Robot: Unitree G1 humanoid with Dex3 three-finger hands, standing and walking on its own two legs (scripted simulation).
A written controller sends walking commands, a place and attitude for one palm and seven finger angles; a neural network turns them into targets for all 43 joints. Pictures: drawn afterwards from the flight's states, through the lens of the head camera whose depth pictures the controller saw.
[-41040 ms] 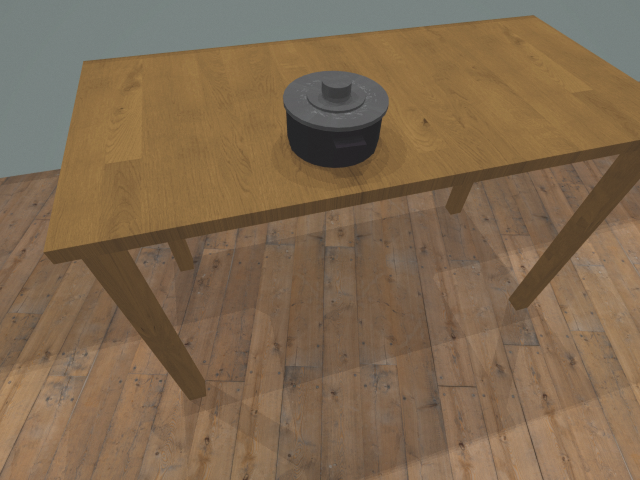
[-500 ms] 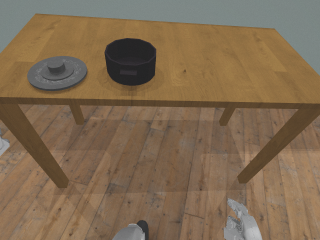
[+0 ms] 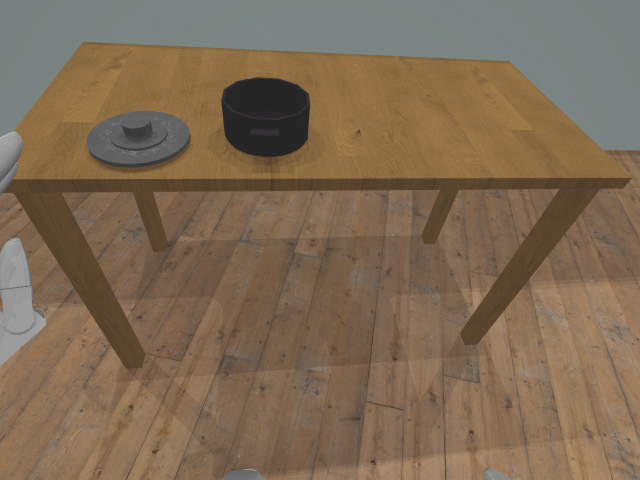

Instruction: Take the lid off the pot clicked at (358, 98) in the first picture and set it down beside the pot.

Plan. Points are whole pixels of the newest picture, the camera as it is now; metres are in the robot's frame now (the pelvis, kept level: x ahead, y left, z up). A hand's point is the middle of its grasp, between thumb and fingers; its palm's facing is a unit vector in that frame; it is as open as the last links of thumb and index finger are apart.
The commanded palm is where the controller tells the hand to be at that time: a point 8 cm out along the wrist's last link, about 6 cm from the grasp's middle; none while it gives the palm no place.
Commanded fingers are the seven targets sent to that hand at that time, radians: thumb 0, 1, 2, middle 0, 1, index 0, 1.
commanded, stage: stop stepping back and stand still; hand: left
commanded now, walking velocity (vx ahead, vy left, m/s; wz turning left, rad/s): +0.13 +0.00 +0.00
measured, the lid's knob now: (136, 125) +0.68 +0.41 +0.06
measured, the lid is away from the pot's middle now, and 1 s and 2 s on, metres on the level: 0.25 0.25 0.25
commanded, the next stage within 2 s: let the arm hang, fingers relaxed in 1.20 s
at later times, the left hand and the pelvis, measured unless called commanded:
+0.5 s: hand (84, 356) +0.22 +0.29 +0.05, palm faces +0.30 -0.84 -0.45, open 7.4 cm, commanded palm none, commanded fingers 0.00 0.90 0.90 -0.20 -0.30 -0.20 -0.30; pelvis +0.01 +0.03 -0.02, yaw +6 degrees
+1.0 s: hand out of the picture +0.04 +0.24 -0.17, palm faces +0.07 -0.97 -0.25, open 7.3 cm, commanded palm none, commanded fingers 0.00 0.90 0.90 -0.20 -0.30 -0.20 -0.30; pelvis +0.04 +0.04 +0.00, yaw +5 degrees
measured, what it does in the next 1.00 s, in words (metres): steps on the spot: left foot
